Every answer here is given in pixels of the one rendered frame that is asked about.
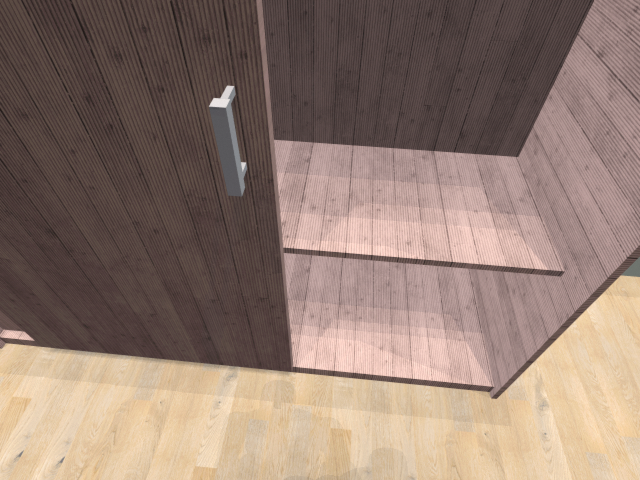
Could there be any handle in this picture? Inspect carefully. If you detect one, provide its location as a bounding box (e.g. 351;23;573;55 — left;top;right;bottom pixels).
209;86;247;197

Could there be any wardrobe door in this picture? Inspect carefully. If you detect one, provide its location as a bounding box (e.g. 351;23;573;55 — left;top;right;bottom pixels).
0;311;23;331
0;0;293;372

